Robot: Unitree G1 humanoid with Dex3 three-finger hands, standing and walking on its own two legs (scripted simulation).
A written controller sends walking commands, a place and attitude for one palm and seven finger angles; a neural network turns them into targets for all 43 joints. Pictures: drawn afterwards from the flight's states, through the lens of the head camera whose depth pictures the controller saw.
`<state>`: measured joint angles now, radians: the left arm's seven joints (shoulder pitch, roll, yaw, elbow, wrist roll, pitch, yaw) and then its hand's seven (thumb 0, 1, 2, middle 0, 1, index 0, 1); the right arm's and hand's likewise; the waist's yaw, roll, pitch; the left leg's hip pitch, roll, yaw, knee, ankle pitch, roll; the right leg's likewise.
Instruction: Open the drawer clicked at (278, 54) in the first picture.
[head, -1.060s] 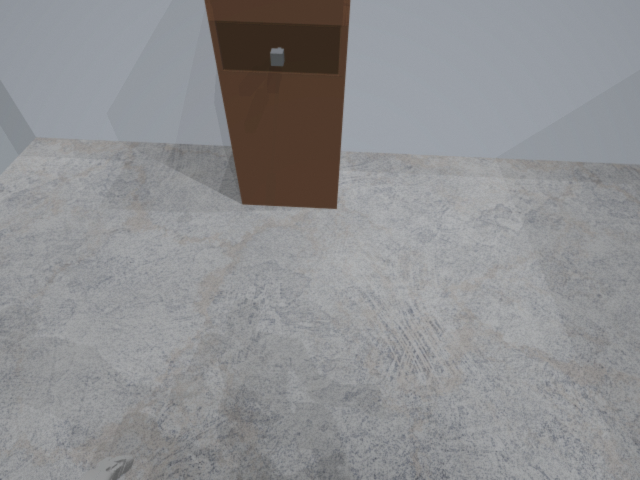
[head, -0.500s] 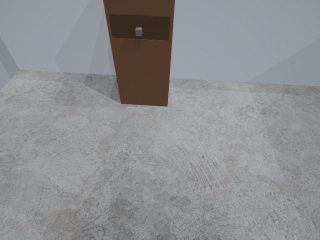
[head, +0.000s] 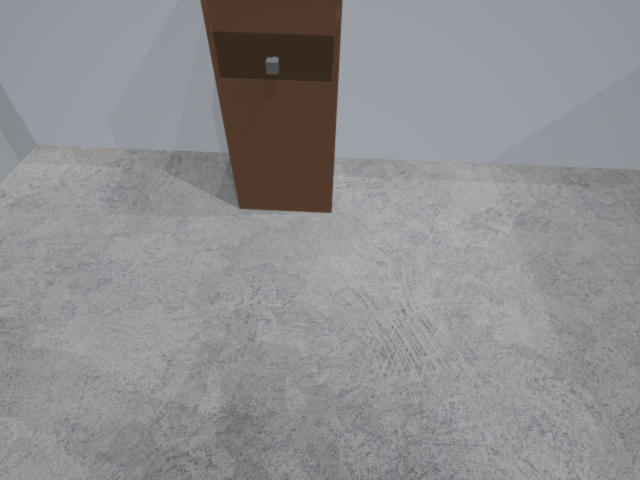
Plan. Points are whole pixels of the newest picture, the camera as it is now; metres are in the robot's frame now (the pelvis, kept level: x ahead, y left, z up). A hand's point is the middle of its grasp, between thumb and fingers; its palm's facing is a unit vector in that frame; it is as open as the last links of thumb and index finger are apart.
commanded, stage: stand and wait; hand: left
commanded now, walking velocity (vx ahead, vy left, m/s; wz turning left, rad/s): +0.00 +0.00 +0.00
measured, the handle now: (273, 63) +1.34 +0.23 -0.07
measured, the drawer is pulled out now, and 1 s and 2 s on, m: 0.00 0.00 0.00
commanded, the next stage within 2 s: look at it before walking up in 0.02 s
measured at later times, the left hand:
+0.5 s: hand out of the picture +0.08 +0.25 -0.16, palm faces -0.04 -0.94 -0.33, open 7.4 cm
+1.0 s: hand out of the picture +0.04 +0.21 -0.19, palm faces +0.04 -0.98 -0.18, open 7.4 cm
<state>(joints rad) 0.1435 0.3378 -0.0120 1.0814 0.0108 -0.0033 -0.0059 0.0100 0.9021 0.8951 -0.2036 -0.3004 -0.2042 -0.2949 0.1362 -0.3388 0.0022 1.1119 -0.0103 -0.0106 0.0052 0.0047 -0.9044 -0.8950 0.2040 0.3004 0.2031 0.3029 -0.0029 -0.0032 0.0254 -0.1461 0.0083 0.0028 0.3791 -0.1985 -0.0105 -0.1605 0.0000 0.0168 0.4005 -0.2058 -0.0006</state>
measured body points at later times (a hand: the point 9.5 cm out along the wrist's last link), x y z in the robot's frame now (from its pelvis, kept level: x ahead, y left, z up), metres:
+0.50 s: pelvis +0.01 +0.00 +0.00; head +0.01 +0.00 +0.45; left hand +0.08 +0.30 -0.13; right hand +0.08 -0.29 -0.13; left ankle +0.01 +0.13 -0.74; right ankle +0.01 -0.12 -0.74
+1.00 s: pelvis +0.07 +0.02 -0.02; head +0.06 +0.04 +0.43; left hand +0.04 +0.26 -0.18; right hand +0.06 -0.23 -0.16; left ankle +0.01 +0.13 -0.74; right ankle +0.01 -0.12 -0.74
